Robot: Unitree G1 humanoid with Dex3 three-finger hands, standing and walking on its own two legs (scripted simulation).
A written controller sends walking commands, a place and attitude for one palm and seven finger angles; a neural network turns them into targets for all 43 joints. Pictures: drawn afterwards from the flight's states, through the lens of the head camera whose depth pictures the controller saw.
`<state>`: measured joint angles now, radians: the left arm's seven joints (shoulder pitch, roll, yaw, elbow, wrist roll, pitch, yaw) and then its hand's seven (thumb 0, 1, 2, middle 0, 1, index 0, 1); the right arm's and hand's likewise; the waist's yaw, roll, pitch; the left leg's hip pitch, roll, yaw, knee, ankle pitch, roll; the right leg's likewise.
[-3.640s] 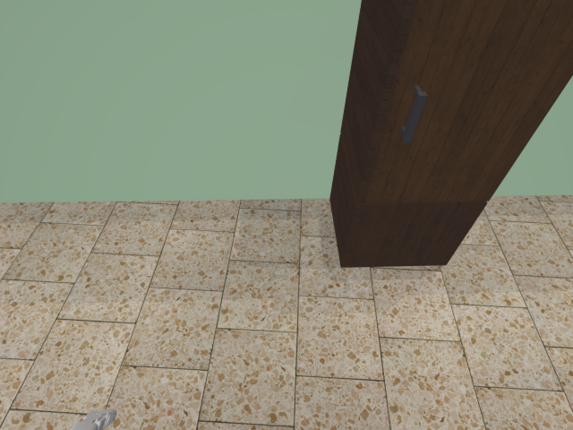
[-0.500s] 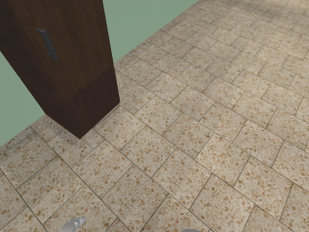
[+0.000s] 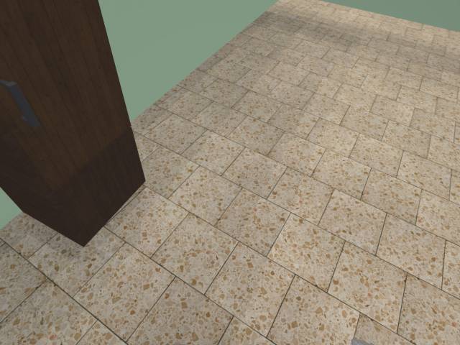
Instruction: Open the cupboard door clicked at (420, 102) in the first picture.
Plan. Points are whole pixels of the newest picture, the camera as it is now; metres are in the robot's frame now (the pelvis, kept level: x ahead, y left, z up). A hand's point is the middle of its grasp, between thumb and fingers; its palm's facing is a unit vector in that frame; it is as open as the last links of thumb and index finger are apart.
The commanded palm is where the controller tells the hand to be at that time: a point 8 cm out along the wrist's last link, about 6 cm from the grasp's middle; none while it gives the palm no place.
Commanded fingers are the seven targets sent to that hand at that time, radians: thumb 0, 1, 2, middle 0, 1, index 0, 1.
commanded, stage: walk to a spot facing it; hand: left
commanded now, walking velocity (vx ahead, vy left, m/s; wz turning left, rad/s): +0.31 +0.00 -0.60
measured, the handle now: (19, 104) +0.61 +0.64 +0.00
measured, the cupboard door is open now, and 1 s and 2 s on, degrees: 0 0 0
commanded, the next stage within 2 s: turn to face it in 1.54 s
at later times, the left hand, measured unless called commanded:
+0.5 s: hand (174, 264) +0.31 +0.16 -0.17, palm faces -0.34 -0.93 -0.15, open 7.4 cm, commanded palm none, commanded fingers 0.00 0.90 0.90 -0.20 -0.30 -0.20 -0.30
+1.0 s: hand (216, 209) +0.47 +0.09 -0.16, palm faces -0.42 -0.87 -0.25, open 7.3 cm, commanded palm none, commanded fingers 0.00 0.90 0.90 -0.20 -0.30 -0.20 -0.30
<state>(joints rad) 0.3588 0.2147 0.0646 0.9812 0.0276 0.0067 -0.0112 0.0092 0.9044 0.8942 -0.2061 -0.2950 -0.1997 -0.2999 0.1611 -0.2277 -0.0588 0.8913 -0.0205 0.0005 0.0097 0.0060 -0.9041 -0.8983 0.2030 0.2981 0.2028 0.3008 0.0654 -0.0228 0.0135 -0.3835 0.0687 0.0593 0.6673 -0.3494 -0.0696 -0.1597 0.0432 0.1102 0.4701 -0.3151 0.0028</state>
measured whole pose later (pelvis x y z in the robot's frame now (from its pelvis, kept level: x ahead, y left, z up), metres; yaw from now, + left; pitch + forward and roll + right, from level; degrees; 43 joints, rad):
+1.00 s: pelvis +0.35 -0.08 +0.00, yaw -31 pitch +0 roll -1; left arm 0.31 0.19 0.06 1.03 0.02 -0.06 0.01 0.00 0.93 0.89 -0.20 -0.29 -0.20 -0.30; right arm 0.14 -0.18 -0.05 0.93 -0.03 -0.02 0.01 0.00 -0.91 -0.90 0.20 0.30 0.20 0.30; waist 0.02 0.04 0.01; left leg -0.61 0.18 0.05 0.92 -0.18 -0.07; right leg -0.14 0.08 -0.04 0.40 -0.28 -0.08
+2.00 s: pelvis +0.60 -0.20 -0.01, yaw -44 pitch -1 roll -2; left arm 0.09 0.11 0.03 0.96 0.03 0.01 0.03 0.01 0.91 0.89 -0.21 -0.29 -0.20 -0.30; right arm 0.29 -0.15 -0.04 1.01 -0.01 0.05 -0.01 0.01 -0.93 -0.90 0.20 0.30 0.20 0.30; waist -0.05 0.01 0.04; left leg -0.40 0.11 0.11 0.85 -0.42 -0.05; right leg -0.27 -0.08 -0.25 0.57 -0.26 -0.02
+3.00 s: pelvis +0.54 -0.21 +0.00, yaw -9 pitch +1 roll +1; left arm 0.25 0.21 0.05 0.93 0.03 0.02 0.02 0.01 0.90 0.89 -0.21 -0.30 -0.20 -0.30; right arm 0.13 -0.25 -0.07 0.92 -0.01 0.07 0.03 0.01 -0.91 -0.90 0.20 0.30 0.20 0.30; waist 0.03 -0.02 0.10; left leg -0.33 0.04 0.09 0.71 -0.40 -0.06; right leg -0.23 -0.17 -0.28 0.59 -0.34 0.02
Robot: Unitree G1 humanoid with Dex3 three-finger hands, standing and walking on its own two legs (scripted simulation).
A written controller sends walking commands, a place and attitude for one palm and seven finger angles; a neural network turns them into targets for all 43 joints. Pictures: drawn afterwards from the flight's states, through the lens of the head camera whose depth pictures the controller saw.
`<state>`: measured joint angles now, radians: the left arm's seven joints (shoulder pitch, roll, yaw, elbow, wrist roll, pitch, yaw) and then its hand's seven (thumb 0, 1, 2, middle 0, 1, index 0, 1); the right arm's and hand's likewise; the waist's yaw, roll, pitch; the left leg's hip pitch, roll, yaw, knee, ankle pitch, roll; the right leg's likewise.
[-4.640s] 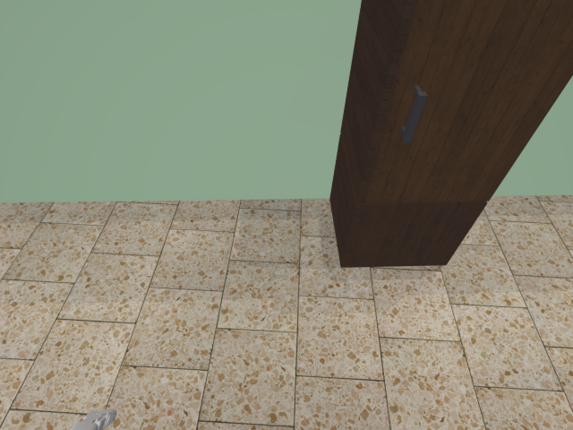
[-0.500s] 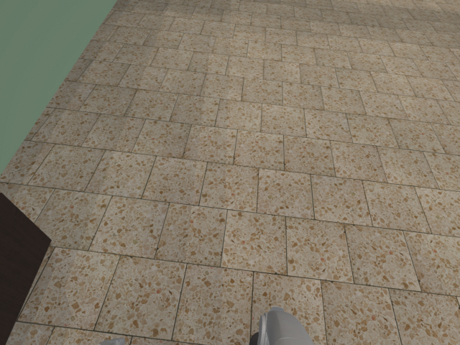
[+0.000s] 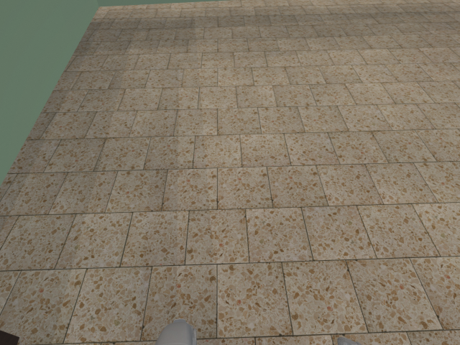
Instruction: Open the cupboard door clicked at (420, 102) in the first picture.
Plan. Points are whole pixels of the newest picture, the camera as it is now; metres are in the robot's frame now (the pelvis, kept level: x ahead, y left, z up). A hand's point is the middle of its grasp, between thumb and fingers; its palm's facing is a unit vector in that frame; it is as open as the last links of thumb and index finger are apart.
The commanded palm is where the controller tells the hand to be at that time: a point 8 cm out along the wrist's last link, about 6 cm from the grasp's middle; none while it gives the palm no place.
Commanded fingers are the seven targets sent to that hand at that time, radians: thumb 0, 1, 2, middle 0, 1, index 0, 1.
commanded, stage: walk to a spot facing it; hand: left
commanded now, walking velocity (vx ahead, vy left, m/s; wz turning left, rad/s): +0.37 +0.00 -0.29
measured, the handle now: out of the picture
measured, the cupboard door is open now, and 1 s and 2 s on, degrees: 0 0 0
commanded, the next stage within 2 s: turn to face it in 0.54 s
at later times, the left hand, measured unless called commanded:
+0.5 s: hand (145, 276) +0.29 +0.23 -0.17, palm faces -0.17 -0.97 -0.16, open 7.4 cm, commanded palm none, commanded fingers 0.00 0.90 0.90 -0.20 -0.30 -0.20 -0.30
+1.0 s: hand (199, 223) +0.43 +0.12 -0.17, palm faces -0.25 -0.96 -0.13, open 7.4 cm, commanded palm none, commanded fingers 0.00 0.90 0.90 -0.20 -0.30 -0.20 -0.30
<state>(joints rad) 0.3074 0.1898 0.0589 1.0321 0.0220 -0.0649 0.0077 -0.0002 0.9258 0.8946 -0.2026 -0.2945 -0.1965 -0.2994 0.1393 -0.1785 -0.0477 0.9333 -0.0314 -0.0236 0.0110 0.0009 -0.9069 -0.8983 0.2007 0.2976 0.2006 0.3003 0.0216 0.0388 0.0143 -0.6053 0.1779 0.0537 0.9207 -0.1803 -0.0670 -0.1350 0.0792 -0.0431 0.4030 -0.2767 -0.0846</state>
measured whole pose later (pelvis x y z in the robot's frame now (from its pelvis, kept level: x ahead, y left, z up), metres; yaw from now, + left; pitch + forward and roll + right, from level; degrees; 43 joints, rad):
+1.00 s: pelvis +0.27 +0.02 -0.01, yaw -14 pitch -1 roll -2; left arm 0.09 0.11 0.03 0.96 0.03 0.01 0.03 0.01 0.91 0.89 -0.21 -0.29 -0.20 -0.30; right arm 0.29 -0.15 -0.04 1.01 -0.01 0.05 -0.01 0.01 -0.93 -0.90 0.20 0.30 0.20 0.30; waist -0.05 0.01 0.04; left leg -0.40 0.11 0.11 0.85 -0.42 -0.05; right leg -0.27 -0.08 -0.25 0.57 -0.26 -0.02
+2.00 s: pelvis +0.23 -0.01 -0.01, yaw +22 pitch +1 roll +1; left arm 0.25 0.21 0.05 0.93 0.03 0.02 0.02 0.01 0.90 0.89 -0.21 -0.30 -0.20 -0.30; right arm 0.13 -0.25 -0.07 0.92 -0.01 0.07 0.03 0.01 -0.91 -0.90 0.20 0.30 0.20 0.30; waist 0.03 -0.02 0.10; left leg -0.33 0.04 0.09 0.71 -0.40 -0.06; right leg -0.23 -0.17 -0.28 0.59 -0.34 0.02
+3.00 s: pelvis +0.23 +0.00 -0.02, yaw +57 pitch +0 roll +0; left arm 0.26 0.27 0.07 0.93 0.02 0.06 0.02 0.01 0.91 0.89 -0.21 -0.29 -0.20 -0.30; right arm 0.12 -0.24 -0.06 0.90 -0.01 0.03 0.03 0.00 -0.91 -0.90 0.20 0.30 0.20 0.30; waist 0.03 -0.06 0.12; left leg -0.33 0.01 0.10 0.67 -0.31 0.03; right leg -0.31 -0.19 -0.20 0.89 -0.54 0.07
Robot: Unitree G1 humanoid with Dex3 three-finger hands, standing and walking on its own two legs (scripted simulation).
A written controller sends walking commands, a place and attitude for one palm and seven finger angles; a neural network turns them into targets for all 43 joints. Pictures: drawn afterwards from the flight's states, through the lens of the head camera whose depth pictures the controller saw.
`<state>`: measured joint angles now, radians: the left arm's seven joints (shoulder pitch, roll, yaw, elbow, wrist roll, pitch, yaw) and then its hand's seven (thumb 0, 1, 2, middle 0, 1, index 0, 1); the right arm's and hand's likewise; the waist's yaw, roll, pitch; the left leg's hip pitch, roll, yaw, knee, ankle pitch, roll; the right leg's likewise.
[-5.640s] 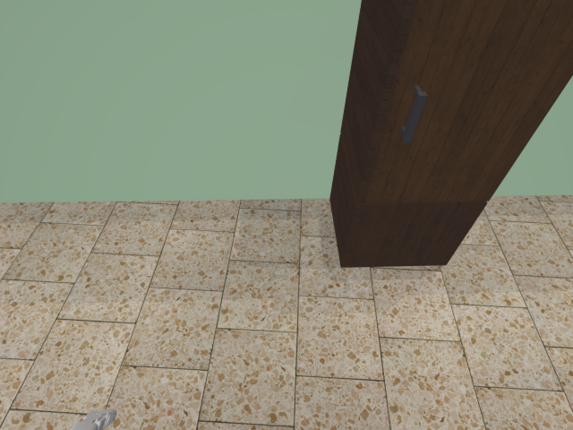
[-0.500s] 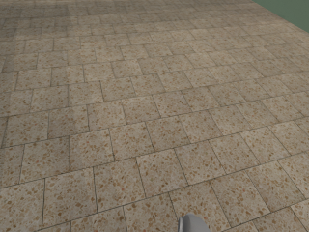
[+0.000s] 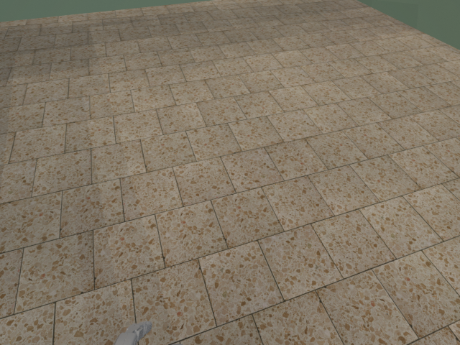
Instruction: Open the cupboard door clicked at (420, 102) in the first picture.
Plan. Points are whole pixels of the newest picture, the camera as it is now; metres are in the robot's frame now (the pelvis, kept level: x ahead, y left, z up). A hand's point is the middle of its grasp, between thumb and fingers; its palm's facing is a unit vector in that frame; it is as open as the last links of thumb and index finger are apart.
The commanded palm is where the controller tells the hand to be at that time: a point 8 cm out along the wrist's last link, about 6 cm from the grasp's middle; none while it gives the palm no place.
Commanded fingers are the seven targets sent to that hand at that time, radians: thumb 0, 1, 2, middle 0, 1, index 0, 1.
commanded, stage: turn to face it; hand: left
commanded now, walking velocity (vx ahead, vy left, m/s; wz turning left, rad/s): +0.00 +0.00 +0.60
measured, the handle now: out of the picture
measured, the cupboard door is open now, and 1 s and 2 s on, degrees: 0 0 0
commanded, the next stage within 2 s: none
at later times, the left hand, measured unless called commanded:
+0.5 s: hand out of the picture +0.04 +0.22 -0.15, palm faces +0.28 -0.92 -0.27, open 7.4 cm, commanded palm none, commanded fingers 0.00 0.90 0.90 -0.20 -0.30 -0.20 -0.30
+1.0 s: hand out of the picture -0.13 +0.14 -0.16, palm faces +0.59 -0.77 -0.26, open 7.4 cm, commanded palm none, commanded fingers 0.00 0.90 0.90 -0.20 -0.30 -0.20 -0.30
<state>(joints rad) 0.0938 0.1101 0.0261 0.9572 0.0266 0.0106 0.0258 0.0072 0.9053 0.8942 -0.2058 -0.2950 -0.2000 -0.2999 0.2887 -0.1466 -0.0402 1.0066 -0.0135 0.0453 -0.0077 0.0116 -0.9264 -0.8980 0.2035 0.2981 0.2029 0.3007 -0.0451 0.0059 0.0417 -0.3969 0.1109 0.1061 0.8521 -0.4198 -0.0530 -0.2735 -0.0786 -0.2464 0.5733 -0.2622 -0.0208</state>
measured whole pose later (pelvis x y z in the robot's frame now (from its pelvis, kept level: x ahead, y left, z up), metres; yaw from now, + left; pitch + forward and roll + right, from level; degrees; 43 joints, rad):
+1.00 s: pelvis -0.03 -0.04 +0.00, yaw +35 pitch +1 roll +1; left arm 0.25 0.21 0.05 0.93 0.03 0.02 0.02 0.01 0.90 0.89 -0.21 -0.30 -0.20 -0.30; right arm 0.13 -0.25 -0.07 0.92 -0.01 0.07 0.03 0.01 -0.91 -0.90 0.20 0.30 0.20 0.30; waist 0.03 -0.02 0.10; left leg -0.33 0.04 0.09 0.71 -0.40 -0.06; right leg -0.23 -0.17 -0.28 0.59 -0.34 0.02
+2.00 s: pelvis -0.04 -0.03 -0.01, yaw +70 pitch +0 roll +0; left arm 0.26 0.27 0.07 0.93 0.02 0.06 0.02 0.01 0.91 0.89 -0.21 -0.29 -0.20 -0.30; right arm 0.12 -0.24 -0.06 0.90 -0.01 0.03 0.03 0.00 -0.91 -0.90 0.20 0.30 0.20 0.30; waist 0.03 -0.06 0.12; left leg -0.33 0.01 0.10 0.67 -0.31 0.03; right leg -0.31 -0.19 -0.20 0.89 -0.54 0.07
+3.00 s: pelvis -0.05 -0.06 -0.01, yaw +104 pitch +0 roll +0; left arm 0.28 0.26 0.06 0.95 0.02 0.06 0.03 0.01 0.91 0.89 -0.21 -0.29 -0.20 -0.30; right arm 0.13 -0.24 -0.06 0.91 -0.01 0.03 0.02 0.01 -0.91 -0.90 0.20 0.30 0.20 0.30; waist 0.04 -0.06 0.10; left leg -0.30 0.01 0.08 0.65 -0.33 0.03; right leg -0.32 -0.18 -0.14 0.85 -0.52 0.08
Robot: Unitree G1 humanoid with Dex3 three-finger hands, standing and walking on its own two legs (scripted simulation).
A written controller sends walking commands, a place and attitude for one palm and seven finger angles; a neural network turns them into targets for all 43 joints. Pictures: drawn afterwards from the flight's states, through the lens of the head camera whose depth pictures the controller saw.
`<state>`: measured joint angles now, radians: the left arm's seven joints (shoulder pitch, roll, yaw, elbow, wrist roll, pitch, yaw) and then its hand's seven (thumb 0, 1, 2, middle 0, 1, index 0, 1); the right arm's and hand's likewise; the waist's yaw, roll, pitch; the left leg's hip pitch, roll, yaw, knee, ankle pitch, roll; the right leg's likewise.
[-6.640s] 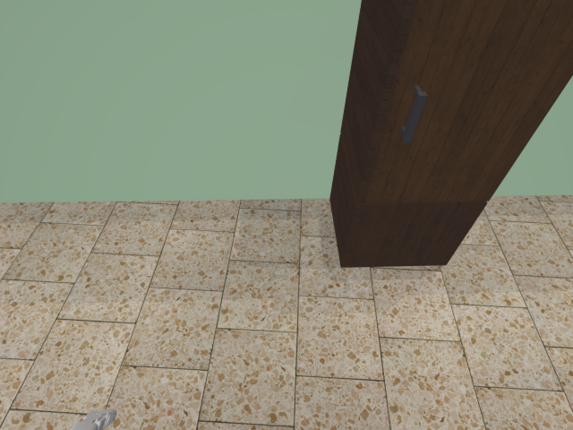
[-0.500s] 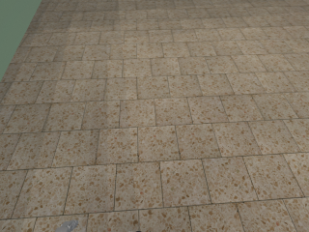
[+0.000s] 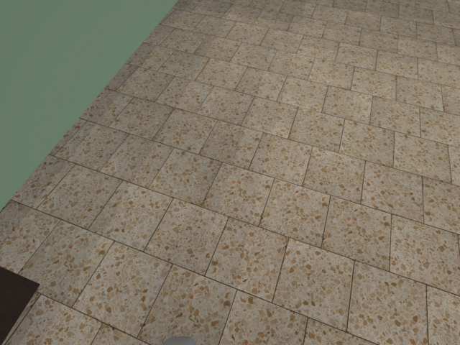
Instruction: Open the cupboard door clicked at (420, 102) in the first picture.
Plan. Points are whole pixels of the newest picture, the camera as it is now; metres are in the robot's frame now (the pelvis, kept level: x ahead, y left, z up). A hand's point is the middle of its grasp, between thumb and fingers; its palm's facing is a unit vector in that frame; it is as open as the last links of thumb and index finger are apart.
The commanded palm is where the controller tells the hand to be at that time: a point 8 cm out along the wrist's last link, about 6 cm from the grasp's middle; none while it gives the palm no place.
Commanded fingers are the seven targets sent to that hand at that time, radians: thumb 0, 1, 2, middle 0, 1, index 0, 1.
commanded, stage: turn to face it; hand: left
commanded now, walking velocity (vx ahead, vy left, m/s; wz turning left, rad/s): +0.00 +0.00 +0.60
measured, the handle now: out of the picture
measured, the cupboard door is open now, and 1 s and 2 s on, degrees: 0 0 0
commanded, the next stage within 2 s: none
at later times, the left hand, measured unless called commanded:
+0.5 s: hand out of the picture +0.11 +0.22 -0.14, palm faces +0.25 -0.92 -0.28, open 7.4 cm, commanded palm none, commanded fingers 0.00 0.90 0.90 -0.20 -0.30 -0.20 -0.30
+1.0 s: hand out of the picture -0.10 +0.21 -0.19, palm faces +0.60 -0.76 -0.26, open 7.4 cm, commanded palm none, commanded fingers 0.00 0.90 0.90 -0.20 -0.30 -0.20 -0.30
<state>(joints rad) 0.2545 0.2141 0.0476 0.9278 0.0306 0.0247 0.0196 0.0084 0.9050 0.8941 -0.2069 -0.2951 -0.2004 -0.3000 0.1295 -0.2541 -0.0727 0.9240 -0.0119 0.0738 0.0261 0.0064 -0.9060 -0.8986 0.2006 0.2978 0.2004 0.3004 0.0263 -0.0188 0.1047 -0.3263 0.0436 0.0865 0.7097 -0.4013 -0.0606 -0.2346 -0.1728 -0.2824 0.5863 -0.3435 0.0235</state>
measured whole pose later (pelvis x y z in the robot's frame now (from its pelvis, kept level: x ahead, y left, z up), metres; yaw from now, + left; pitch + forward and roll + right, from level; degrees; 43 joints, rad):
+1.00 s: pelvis +0.00 +0.02 -0.01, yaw +35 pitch +0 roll +0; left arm 0.26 0.27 0.07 0.93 0.02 0.06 0.02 0.01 0.91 0.89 -0.21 -0.29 -0.20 -0.30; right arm 0.12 -0.24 -0.06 0.90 -0.01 0.03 0.03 0.00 -0.91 -0.90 0.20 0.30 0.20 0.30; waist 0.03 -0.06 0.12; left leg -0.33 0.01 0.10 0.67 -0.31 0.03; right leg -0.31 -0.19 -0.20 0.89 -0.54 0.07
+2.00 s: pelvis -0.02 +0.00 -0.01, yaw +69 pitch +0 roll +0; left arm 0.28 0.26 0.06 0.95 0.02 0.06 0.03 0.01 0.91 0.89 -0.21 -0.29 -0.20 -0.30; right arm 0.13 -0.24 -0.06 0.91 -0.01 0.03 0.02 0.01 -0.91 -0.90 0.20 0.30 0.20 0.30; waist 0.04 -0.06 0.10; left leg -0.30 0.01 0.08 0.65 -0.33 0.03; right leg -0.32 -0.18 -0.14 0.85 -0.52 0.08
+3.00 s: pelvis +0.00 +0.09 +0.00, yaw +79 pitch +0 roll -1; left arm 0.58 0.05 0.01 1.20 0.03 -0.06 0.03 0.01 0.91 0.89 -0.20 -0.29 -0.20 -0.30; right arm 0.17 -0.17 -0.06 1.06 -0.02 0.00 0.01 0.01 -0.93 -0.90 0.20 0.30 0.20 0.30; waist 0.08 0.01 0.03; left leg -0.47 0.08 0.10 0.71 -0.26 0.01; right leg 0.04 -0.02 -0.13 0.33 -0.37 0.01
